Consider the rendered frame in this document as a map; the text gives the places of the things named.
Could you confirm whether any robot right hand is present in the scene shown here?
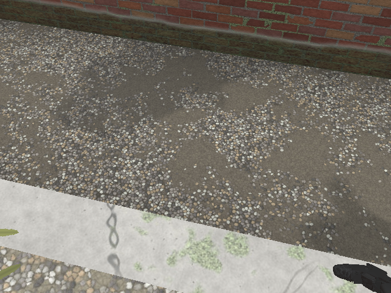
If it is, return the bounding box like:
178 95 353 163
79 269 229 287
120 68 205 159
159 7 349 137
333 263 391 293

